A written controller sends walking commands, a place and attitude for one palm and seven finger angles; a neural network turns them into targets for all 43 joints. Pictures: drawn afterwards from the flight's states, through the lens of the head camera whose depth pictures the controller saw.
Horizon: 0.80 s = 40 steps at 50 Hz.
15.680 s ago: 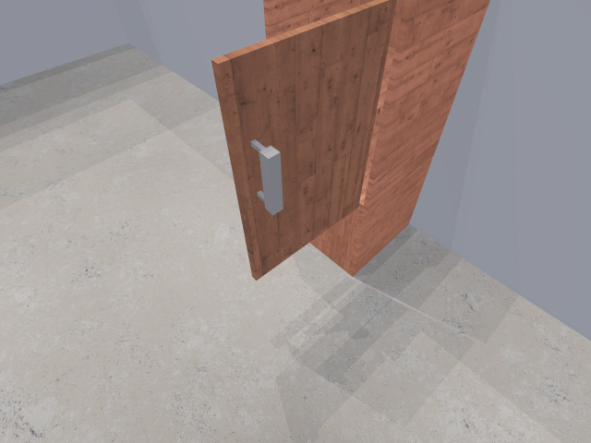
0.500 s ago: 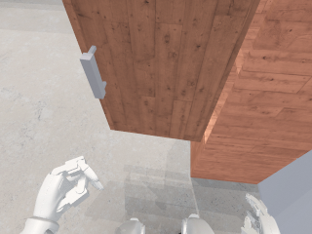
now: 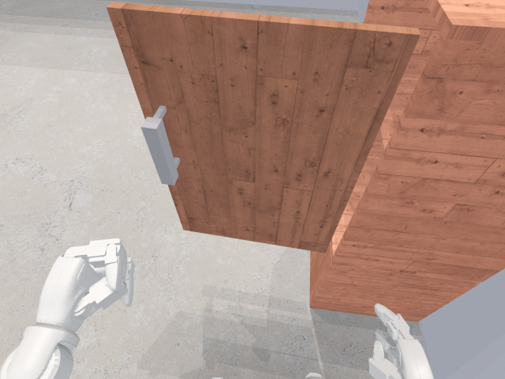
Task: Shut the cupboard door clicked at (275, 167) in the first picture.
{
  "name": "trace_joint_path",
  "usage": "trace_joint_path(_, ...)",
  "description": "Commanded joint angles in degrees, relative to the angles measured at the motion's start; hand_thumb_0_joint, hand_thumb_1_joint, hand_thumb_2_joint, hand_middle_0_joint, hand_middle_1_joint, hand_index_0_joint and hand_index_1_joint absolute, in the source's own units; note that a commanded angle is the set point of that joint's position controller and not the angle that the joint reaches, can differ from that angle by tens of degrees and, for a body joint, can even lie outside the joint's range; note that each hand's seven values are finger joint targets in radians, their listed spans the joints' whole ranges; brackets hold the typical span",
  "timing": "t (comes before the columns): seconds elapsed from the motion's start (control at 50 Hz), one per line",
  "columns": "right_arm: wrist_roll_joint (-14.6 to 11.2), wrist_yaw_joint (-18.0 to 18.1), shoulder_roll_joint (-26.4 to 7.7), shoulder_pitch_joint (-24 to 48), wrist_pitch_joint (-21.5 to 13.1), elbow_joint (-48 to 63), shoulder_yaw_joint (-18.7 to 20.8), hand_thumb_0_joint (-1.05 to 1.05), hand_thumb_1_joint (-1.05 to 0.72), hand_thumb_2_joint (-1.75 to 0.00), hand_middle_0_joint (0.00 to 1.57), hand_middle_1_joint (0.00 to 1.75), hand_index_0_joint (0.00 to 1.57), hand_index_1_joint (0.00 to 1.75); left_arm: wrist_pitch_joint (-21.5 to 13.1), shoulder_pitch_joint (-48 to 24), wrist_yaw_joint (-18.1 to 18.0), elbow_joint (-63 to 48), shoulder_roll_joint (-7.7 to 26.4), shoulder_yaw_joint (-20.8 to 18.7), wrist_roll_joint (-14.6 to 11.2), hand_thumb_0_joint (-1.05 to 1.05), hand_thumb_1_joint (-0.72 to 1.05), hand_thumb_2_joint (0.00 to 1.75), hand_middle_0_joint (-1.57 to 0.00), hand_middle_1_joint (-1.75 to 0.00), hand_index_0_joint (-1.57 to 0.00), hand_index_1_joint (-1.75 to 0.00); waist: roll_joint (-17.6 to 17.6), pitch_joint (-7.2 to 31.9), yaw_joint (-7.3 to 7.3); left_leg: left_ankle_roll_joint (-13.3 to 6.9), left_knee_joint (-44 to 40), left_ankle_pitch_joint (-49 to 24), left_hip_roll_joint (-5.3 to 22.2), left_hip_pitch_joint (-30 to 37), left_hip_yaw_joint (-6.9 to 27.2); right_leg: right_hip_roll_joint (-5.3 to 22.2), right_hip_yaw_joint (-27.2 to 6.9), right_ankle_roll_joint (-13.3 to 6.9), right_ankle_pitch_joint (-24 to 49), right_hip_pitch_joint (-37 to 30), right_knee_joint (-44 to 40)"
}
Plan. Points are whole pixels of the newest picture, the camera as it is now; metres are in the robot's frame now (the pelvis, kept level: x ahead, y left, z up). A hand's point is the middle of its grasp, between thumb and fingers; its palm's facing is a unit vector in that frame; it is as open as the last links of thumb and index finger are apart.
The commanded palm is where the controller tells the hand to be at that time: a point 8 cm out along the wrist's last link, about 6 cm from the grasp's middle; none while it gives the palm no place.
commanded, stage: raise the hand and make a fist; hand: left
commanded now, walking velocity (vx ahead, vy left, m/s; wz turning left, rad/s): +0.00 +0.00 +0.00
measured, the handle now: (165, 146) +0.49 +0.20 +0.07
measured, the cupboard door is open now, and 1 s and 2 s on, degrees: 87 87 87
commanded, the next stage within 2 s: bring the fist close to the handle in 0.38 s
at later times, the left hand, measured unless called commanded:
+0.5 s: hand (138, 301) +0.21 +0.17 +0.06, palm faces -0.12 -0.99 -0.04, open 3.1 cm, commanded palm +0.20 +0.24 +0.08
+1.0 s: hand (147, 232) +0.30 +0.18 +0.08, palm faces -0.06 -1.00 -0.04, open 3.1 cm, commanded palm +0.28 +0.23 +0.08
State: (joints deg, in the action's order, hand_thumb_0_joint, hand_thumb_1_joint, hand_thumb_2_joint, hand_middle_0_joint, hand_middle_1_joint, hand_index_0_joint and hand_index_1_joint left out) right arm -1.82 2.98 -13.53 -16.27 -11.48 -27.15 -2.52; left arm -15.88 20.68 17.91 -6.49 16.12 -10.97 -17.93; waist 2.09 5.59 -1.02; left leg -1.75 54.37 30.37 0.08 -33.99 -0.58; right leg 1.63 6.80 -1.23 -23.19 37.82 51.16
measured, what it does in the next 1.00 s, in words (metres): stands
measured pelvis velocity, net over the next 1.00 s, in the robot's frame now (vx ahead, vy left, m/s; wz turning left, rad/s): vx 0.00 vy -0.01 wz -0.01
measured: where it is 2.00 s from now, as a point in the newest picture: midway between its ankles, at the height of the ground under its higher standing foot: outside the picture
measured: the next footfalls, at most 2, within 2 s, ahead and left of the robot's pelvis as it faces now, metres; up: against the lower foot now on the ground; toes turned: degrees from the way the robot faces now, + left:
none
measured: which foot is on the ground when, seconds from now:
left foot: down 0.00-1.00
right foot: down 0.00-1.00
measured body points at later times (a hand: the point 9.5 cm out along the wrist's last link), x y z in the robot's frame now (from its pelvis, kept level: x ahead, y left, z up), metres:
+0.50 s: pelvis -0.01 +0.00 +0.00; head +0.04 -0.01 +0.45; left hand +0.21 +0.23 +0.06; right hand +0.17 -0.24 -0.07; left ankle -0.03 +0.09 -0.69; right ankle +0.02 -0.11 -0.69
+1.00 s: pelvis +0.00 -0.01 +0.01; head +0.05 -0.01 +0.45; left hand +0.30 +0.24 +0.09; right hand +0.14 -0.26 -0.08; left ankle -0.03 +0.09 -0.69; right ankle +0.02 -0.11 -0.69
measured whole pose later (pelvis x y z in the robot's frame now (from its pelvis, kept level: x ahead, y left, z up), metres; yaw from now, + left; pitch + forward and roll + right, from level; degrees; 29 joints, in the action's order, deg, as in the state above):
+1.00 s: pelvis +0.00 -0.01 +0.01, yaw +0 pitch +11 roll +0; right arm -2.3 3.6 -15.2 -16.6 -10.9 -32.3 -1.7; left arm -15.9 -0.9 17.5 14.1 16.4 -12.6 -16.5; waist 1.2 5.1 0.9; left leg -1.5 50.2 27.7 -0.6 -33.2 -1.8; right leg 2.0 5.5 -1.5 -21.5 38.4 49.2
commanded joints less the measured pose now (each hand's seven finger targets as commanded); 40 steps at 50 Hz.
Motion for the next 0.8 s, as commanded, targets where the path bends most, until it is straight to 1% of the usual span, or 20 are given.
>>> trace_joint_path(0.0, -0.8, 0.21, -8.06, 2.28, -3.08, 7.38, 3.38, 0.0, -0.9, -0.9, 0.2, 0.3, 0.2, 0.3, -1.79, -2.84, 2.08, -3.17, 2.79, -0.75, -0.87, 0.0, 0.9, 0.9, -1.3, -1.5, -1.3, -1.5, -1.46, 6.14, 1.98, 1.65, -9.14, -23.38, -0.35, -0.36, 3.05, -1.55, -2.82, -0.28, 17.1, -11.24, -5.9)
trace_joint_path(0.04, -1.14, 0.23, -8.86, 2.08, -3.26, 7.81, 3.97, 0.0, -0.9, -0.9, 0.2, 0.3, 0.2, 0.3, -0.02, -2.56, 3.92, -2.14, 3.11, 0.47, -0.42, 0.0, 0.9, 0.9, -1.3, -1.5, -1.3, -1.5, -2.71, 6.33, 2.21, 1.4, -9.53, -21.01, -0.52, -0.86, 2.91, -0.99, -3.25, 0.03, 15.24, -11.21, -7.0)
trace_joint_path(0.1, -1.04, 0.59, -9.12, 2.78, -3.67, 8.65, 4.2, 0.0, -0.9, -0.9, 0.2, 0.3, 0.2, 0.3, 0.74, -4.05, 4.82, -4.37, 6.94, -2.46, -0.63, 0.0, 0.9, 0.9, -1.3, -1.5, -1.3, -1.5, -4.22, 9.16, 1.35, 0.84, -9.35, -20.06, -0.94, -0.92, 2.49, -0.47, -4.88, 0.03, 14.3, -13.97, -7.88)
trace_joint_path(0.14, -0.72, 0.62, -8.37, 3.14, -4.15, 9.08, 4.09, 0.0, -0.9, -0.9, 0.2, 0.3, 0.2, 0.3, -1.44, -5.76, 3.57, -9.73, 9.19, -5.84, -1.08, 0.0, 0.9, 0.9, -1.3, -1.5, -1.3, -1.5, -1.12, 13.86, 0.07, 1.05, -9.84, -22.7, -0.98, 1.19, 2.45, -0.42, -4.72, -0.12, 16.66, -16.34, -6.73)
trace_joint_path(0.2, -0.27, 0.55, -7.38, 3.12, -4.66, 8.11, 3.76, 0.0, -0.9, -0.9, 0.2, 0.3, 0.2, 0.3, -5.69, -6.25, 0.06, -13.18, 11.26, -9.24, -1.62, 0.0, 0.9, 0.9, -1.3, -1.5, -1.3, -1.5, -0.1, 14.02, -1.0, 1.51, -9.93, -24.62, -0.83, 1.62, 2.6, -1.07, -4.32, -0.55, 18.24, -16.93, -5.4)
trace_joint_path(0.22, -0.34, 0.38, -6.99, 3.07, -4.74, 7.89, 3.54, 0.0, -0.9, -0.9, 0.2, 0.3, 0.2, 0.3, -6.74, -5.67, -0.58, -13.11, 9.08, -7.93, -1.7, 0.0, 0.9, 0.9, -1.3, -1.5, -1.3, -1.5, 1.73, 13.39, -0.84, 1.63, -10.29, -24.18, -0.84, 1.79, 2.43, -1.06, -4.01, -0.59, 17.5, -16.0, -5.21)
trace_joint_path(0.28, -0.55, -0.04, -7.44, 2.97, -4.77, 6.4, 3.74, 0.0, -0.9, -0.9, 0.2, 0.3, 0.2, 0.3, -7.4, -4.19, -1.07, -7.74, 5.31, -4.37, -0.96, 0.0, 0.9, 0.9, -1.3, -1.5, -1.3, -1.5, 0.78, 7.87, 0.96, 1.69, -10.17, -19.82, -0.69, 0.09, 2.33, -1.18, -3.35, -0.28, 13.26, -11.39, -5.9)
trace_joint_path(0.3, -0.69, -0.08, -7.84, 2.96, -4.54, 6.31, 3.81, 0.0, -0.9, -0.9, 0.2, 0.3, 0.2, 0.3, -6.57, -3.99, -0.4, -6.15, 4.55, -2.7, -0.34, 0.0, 0.9, 0.9, -1.3, -1.5, -1.3, -1.5, -0.05, 7.05, 1.48, 1.35, -9.99, -19.06, -0.6, -0.27, 2.32, -1.24, -3.6, -0.33, 12.39, -10.96, -6.34)
trace_joint_path(0.34, -1.11, -0.08, -8.51, 2.82, -4.51, 6.64, 4.08, 0.0, -0.9, -0.9, 0.2, 0.3, 0.2, 0.3, -4.49, -3.47, 1.24, -4.16, 3.93, -0.28, 0.53, 0.0, 0.9, 0.9, -1.3, -1.5, -1.3, -1.5, 1.21, 5.78, 2.1, 1.23, -10.37, -15.92, -0.67, -0.74, 2.21, -0.88, -3.77, -0.09, 9.3, -9.33, -7.4)
trace_joint_path(0.38, -1.44, 0.12, -8.85, 3.0, -4.71, 7.27, 4.23, 0.0, -0.9, -0.9, 0.2, 0.3, 0.2, 0.3, -2.51, -3.31, 2.4, -3.9, 4.55, 0.3, 0.81, 0.0, 0.9, 0.9, -1.3, -1.5, -1.3, -1.5, -0.21, 5.66, 2.29, 0.85, -10.54, -14.13, -0.76, -1.13, 2.33, -0.55, -4.41, 0.06, 7.01, -9.6, -8.79)
trace_joint_path(0.4, -1.37, 0.31, -8.97, 3.12, -4.62, 7.43, 4.17, 0.0, -0.9, -0.9, 0.2, 0.3, 0.2, 0.3, -1.78, -3.75, 2.74, -3.8, 5.71, -0.57, 0.7, 0.0, 0.9, 0.9, -1.3, -1.5, -1.3, -1.5, -1.71, 5.96, 2.09, 0.69, -10.51, -14.24, -0.74, -1.32, 2.57, -0.55, -4.74, -0.06, 6.98, -10.78, -9.0)
trace_joint_path(0.44, -1.22, 0.68, -8.79, 3.58, -4.91, 8.06, 4.28, 0.0, -0.9, -0.9, 0.2, 0.3, 0.2, 0.3, -2.16, -5.13, 2.63, -7.41, 7.86, -3.37, 0.02, 0.0, 0.9, 0.9, -1.3, -1.5, -1.3, -1.5, -2.97, 9.88, 1.5, 0.46, -10.22, -15.89, -0.83, -0.36, 2.34, -0.29, -5.17, 0.28, 8.52, -13.0, -8.9)
trace_joint_path(0.46, -1.07, 0.82, -8.54, 3.8, -5.1, 8.17, 4.27, 0.0, -0.9, -0.9, 0.2, 0.3, 0.2, 0.3, -2.96, -5.8, 2.06, -9.59, 8.86, -4.95, -0.32, 0.0, 0.9, 0.9, -1.3, -1.5, -1.3, -1.5, -2.27, 11.88, 1.01, 0.46, -10.09, -17.11, -0.88, 0.18, 2.26, -0.28, -5.17, 0.31, 9.79, -14.02, -8.38)
trace_joint_path(0.5, -0.59, 1.22, -8.4, 3.91, -5.13, 6.93, 3.5, 0.0, -0.9, -0.9, 0.2, 0.3, 0.2, 0.3, -4.86, -11.7, 0.36, -10.82, 10.78, -6.82, -0.93, 0.0, 0.9, 0.9, -1.3, -1.5, -1.3, -1.5, -1.1, 10.76, 1.17, 0.75, -9.89, -17.73, -0.71, -0.06, 2.77, -0.76, -4.69, -0.04, 10.77, -13.75, -7.13)
trace_joint_path(0.52, -0.66, 1.33, -7.97, 3.94, -5.16, 6.35, 3.27, 0.0, -0.9, -0.9, 0.2, 0.3, 0.2, 0.3, -5.84, -14.77, -0.14, -10.26, 9.58, -6.28, -1.23, 0.0, 0.9, 0.9, -1.3, -1.5, -1.3, -1.5, -1.18, 10.31, 1.71, 0.74, -9.88, -17.04, -0.74, -0.07, 2.74, -0.84, -4.67, 0.11, 10.02, -13.08, -7.03)
trace_joint_path(0.54, -0.67, 1.42, -8.09, 3.53, -5.12, 5.43, 3.27, 0.0, -0.9, -0.9, 0.2, 0.3, 0.2, 0.3, -6.63, -15.59, -0.69, -7.89, 10.18, -7.3, -1.1, 0.0, 0.9, 0.9, -1.3, -1.5, -1.3, -1.5, -0.9, 9.36, 1.77, 0.92, -9.82, -16.57, -0.59, -0.39, 2.9, -0.95, -4.35, -0.01, 9.27, -11.92, -6.71)
trace_joint_path(0.58, -0.84, 1.41, -8.18, 3.54, -5.34, 4.41, 3.28, 0.0, -0.9, -0.9, 0.2, 0.3, 0.2, 0.3, -7.5, -17.4, -0.71, -4.68, 8.33, -5.62, -0.96, 0.0, 0.9, 0.9, -1.3, -1.5, -1.3, -1.5, 0.13, 8.32, 2.34, 1.04, -9.61, -15.05, -0.64, -0.67, 2.84, -0.86, -4.21, 0.1, 7.68, -9.91, -6.68)
trace_joint_path(0.68, -1.52, 1.55, -9.22, 2.77, -4.97, 3.81, 3.55, 0.0, -0.9, -0.9, 0.2, 0.3, 0.2, 0.3, -2.15, -21.33, 2.81, 3.91, 5.26, 0.97, 0.72, 0.0, 0.9, 0.9, -1.3, -1.5, -1.3, -1.5, 1.75, 8.33, 3.39, 0.77, -10.39, -14.52, -0.7, -0.11, 2.81, -0.27, -4.37, 0.2, 8.2, -9.13, -7.98)
trace_joint_path(0.72, -1.56, 1.7, -9.72, 2.04, -4.37, 3.94, 3.62, 0.0, -0.9, -0.9, 0.2, 0.3, 0.2, 0.3, 0.09, -22.95, 3.68, 6.17, 6.83, -0.23, 0.92, 0.0, 0.9, 0.9, -1.3, -1.5, -1.3, -1.5, -0.95, 10.14, 3.14, 0.63, -10.63, -16.93, -0.6, -0.1, 2.93, -0.17, -4.31, 0.22, 11.05, -11.36, -7.92)
trace_joint_path(0.78, -1.2, 1.91, -9.44, 2.66, -4.01, 4.6, 3.8, 0.0, -0.9, -0.9, 0.2, 0.3, 0.2, 0.3, 0.02, -26.96, 2.38, 3.62, 10.02, -3.99, 0.39, 0.0, 0.9, 0.9, -1.3, -1.5, -1.3, -1.5, -1.07, 14.62, 1.72, 0.77, -10.97, -20.84, -0.6, 1.56, 2.76, 0.08, -4.22, 0.25, 14.97, -14.41, -6.92)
